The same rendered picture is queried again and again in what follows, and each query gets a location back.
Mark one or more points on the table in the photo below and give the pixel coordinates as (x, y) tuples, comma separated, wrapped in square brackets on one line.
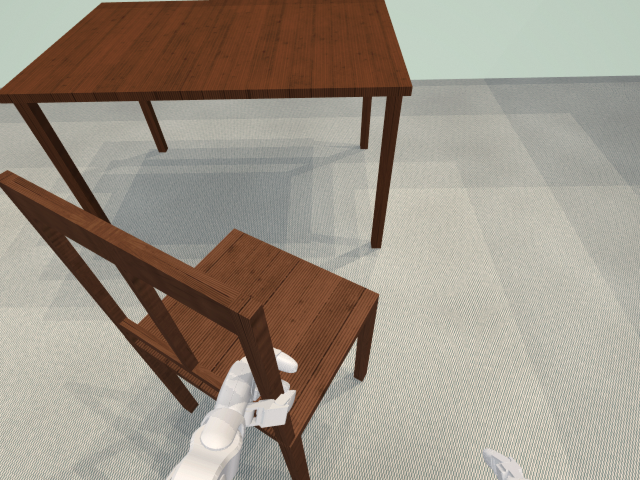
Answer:
[(218, 49)]

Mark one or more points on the left robot hand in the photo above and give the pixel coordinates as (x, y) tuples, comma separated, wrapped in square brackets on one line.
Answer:
[(239, 389)]

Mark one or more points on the right robot hand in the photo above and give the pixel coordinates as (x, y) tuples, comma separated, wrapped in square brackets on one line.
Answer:
[(504, 468)]

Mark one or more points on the chair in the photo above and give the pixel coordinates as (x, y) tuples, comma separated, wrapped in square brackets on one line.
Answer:
[(244, 298)]

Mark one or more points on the left robot forearm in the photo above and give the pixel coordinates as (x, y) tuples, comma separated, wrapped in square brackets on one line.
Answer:
[(215, 448)]

